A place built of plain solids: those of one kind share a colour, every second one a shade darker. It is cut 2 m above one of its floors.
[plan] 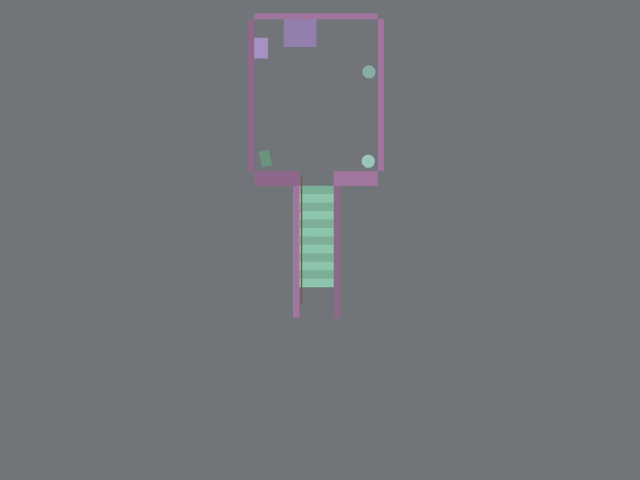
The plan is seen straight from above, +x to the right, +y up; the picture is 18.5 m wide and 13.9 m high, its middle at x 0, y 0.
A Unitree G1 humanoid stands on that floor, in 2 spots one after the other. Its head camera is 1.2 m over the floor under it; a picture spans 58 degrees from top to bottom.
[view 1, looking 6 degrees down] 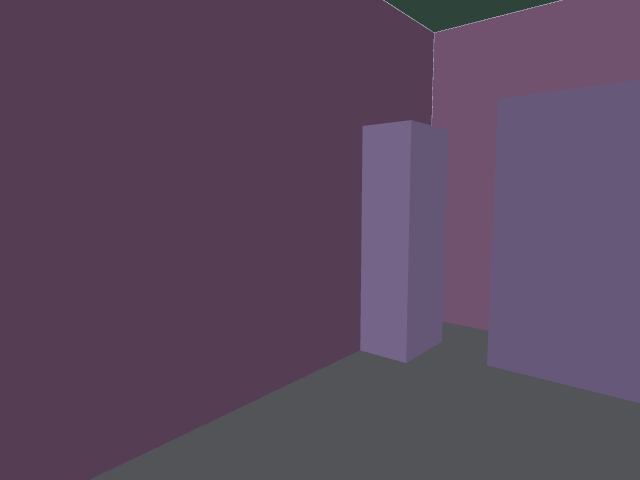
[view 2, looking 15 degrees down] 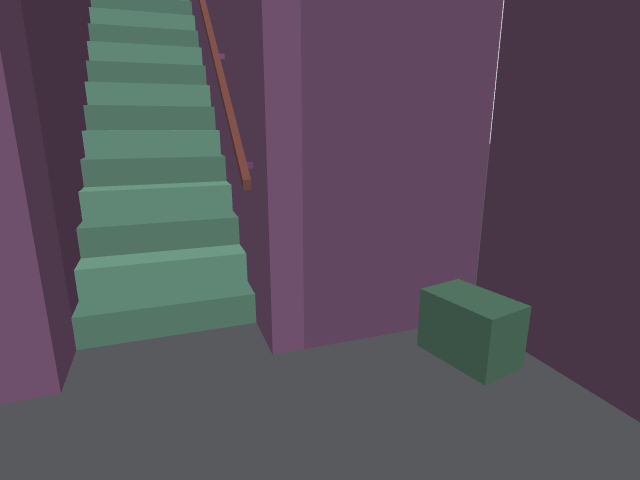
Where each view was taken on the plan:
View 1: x -0.06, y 2.57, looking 130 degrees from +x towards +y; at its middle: wall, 2.89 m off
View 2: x -0.13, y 4.04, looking -110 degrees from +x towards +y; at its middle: wall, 2.26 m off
